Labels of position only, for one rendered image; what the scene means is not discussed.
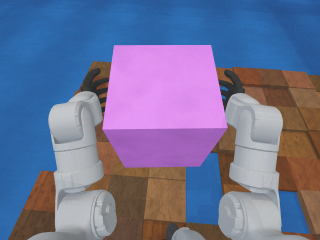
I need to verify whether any carton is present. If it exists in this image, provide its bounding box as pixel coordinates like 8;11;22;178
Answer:
102;45;228;168

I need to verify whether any robot left upper arm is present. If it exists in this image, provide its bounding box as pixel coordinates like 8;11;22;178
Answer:
27;189;117;240

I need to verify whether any robot left hand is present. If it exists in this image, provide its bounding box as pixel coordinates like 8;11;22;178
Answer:
81;68;110;113

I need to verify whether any robot right upper arm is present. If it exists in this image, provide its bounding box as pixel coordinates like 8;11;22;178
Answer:
218;191;310;240

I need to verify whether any left robot forearm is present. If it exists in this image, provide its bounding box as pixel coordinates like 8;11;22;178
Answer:
48;91;104;228

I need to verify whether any right robot forearm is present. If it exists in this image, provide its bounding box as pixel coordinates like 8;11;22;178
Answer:
225;93;283;228

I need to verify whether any right robot foot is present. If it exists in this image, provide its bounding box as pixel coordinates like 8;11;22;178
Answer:
166;222;179;240

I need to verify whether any robot right thigh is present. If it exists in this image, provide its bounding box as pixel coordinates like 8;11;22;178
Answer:
172;230;206;240

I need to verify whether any robot right hand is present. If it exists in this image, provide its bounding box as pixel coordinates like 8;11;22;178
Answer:
218;69;245;112

